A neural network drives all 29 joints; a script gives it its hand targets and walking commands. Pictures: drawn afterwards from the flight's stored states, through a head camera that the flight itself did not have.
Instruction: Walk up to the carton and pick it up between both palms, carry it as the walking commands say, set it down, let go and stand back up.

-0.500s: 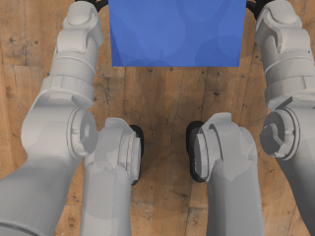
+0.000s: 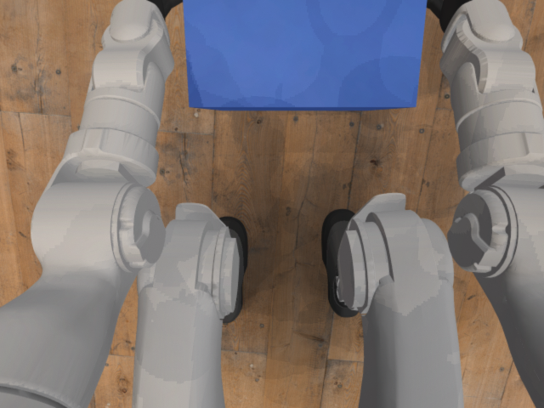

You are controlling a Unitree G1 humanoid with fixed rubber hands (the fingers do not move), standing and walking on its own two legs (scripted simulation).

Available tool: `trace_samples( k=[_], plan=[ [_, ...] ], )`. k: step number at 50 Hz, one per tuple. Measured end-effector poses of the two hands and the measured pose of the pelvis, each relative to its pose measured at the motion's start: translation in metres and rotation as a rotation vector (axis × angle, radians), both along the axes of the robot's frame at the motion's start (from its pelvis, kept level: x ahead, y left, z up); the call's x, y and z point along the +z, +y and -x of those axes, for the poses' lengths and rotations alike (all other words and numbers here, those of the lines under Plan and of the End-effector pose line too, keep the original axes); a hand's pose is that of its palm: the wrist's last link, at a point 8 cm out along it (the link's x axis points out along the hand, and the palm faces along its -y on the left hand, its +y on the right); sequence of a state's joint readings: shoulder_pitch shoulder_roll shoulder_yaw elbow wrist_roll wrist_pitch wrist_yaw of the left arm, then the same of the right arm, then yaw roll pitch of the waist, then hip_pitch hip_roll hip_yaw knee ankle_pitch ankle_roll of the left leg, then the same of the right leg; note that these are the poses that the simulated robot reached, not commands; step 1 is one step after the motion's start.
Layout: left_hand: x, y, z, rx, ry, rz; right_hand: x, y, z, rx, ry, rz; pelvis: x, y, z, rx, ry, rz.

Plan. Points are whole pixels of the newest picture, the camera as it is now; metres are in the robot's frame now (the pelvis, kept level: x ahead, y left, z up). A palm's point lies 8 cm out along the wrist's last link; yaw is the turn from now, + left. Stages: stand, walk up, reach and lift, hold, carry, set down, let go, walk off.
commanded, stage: set down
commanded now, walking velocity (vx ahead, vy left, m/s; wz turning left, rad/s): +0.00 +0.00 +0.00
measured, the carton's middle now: (298, 2) +0.56 -0.04 -0.25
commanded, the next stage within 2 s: none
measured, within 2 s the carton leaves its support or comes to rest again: neither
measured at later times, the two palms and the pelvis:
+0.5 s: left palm (127, 15) +0.53 +0.15 -0.17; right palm (494, 8) +0.51 -0.24 -0.17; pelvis -0.01 +0.00 +0.00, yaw -1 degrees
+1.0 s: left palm out of the picture +0.55 +0.16 -0.09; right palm out of the picture +0.52 -0.26 -0.09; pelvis -0.01 +0.00 +0.04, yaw -1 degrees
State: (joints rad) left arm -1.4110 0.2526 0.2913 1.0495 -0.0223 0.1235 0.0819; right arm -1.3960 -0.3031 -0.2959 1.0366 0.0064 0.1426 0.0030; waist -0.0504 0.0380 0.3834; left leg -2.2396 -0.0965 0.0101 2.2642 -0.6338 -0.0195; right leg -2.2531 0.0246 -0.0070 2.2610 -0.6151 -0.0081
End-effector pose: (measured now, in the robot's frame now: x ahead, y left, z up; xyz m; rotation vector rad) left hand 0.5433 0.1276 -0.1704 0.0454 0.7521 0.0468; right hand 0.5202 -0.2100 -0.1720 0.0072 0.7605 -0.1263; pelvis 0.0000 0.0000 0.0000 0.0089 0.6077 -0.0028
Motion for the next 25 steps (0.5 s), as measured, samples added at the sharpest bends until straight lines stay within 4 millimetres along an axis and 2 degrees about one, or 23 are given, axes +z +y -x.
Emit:
trace_samples(
  k=[12,17,25],
  plan=[
    [-0.005,0.003,0.006,-0.017,-0.013,-0.027,-0.007,-0.003,0.007,0.003,-0.007,0.044,0.003,0.0,0.006,-0.004,-0.019,0.0],
    [-0.011,0.01,0.014,0.008,0.007,-0.032,-0.01,-0.014,0.013,-0.046,0.011,0.058,0.005,0.0,0.008,-0.008,-0.014,-0.001],
    [-0.002,0.025,0.01,0.025,-0.01,-0.043,0.003,-0.032,0.008,-0.078,-0.004,0.073,0.001,0.0,0.012,-0.013,-0.011,0.001]
  ],
)
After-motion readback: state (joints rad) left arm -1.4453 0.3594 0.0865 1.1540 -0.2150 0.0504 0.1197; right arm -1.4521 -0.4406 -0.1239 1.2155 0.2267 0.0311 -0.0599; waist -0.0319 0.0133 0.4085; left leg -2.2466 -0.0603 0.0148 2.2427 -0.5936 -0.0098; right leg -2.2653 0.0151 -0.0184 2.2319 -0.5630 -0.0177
